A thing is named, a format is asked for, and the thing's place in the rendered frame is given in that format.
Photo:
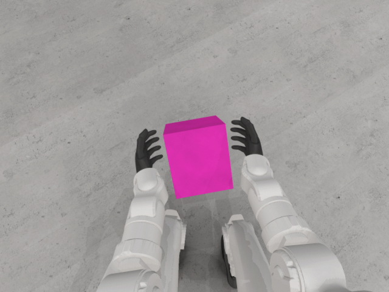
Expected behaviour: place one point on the robot right foot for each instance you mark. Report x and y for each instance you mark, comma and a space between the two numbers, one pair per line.
231, 279

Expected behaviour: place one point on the right robot hand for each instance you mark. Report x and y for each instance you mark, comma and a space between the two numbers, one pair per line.
251, 141

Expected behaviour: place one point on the left robot forearm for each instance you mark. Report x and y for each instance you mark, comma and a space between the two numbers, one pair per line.
140, 245

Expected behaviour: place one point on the robot right upper arm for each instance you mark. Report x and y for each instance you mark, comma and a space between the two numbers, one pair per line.
306, 268

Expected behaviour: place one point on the robot left upper arm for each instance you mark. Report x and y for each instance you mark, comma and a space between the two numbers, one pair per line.
141, 280

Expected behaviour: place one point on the right robot forearm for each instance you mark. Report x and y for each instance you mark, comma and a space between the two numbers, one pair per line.
280, 224

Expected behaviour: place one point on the left robot hand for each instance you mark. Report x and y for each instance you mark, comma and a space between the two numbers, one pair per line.
142, 156

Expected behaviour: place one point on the carton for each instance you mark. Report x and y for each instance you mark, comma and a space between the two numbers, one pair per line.
198, 156

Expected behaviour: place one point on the right robot shin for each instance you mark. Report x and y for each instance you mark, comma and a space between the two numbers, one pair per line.
230, 259

